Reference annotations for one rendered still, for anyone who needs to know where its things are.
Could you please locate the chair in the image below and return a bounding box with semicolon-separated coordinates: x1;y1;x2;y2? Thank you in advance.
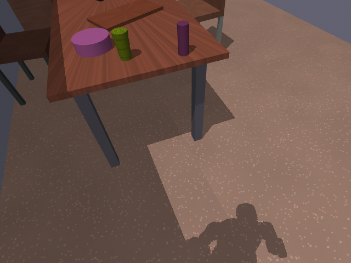
177;0;225;43
0;26;51;106

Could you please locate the table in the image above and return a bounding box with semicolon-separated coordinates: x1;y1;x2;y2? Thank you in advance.
46;0;230;167

